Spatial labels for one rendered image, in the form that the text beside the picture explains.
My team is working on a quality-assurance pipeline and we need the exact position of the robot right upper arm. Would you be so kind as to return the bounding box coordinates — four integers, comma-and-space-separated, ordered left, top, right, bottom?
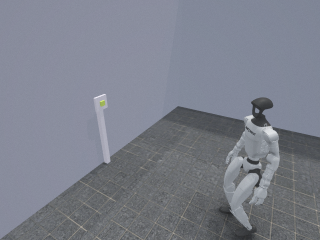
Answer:
242, 115, 254, 138

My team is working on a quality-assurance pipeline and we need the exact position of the right robot forearm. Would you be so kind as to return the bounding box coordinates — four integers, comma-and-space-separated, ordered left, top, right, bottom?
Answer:
233, 135, 245, 153

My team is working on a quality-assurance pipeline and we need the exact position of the button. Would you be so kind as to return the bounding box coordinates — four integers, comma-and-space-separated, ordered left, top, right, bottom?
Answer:
99, 100, 106, 107

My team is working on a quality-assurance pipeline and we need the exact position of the robot left upper arm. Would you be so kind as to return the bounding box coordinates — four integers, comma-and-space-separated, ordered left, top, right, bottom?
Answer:
263, 127, 280, 163

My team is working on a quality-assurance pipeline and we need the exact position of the left robot forearm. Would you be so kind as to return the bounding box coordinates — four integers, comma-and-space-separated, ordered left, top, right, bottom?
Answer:
259, 157, 280, 189

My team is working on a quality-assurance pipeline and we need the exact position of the right robot hand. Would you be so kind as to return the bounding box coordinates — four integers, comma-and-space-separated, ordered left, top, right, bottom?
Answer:
226, 150, 238, 164

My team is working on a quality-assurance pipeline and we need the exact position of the robot torso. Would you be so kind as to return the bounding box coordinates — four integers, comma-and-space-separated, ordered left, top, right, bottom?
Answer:
242, 117, 273, 174

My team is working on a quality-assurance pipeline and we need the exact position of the left robot hand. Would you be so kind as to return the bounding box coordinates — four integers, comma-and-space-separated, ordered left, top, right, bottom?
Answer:
249, 186, 267, 206

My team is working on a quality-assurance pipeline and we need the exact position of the panel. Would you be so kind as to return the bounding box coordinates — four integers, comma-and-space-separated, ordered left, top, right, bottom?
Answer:
93, 94, 111, 164

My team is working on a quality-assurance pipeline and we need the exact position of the left robot foot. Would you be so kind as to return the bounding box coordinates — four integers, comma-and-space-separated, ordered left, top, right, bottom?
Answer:
234, 224, 257, 237

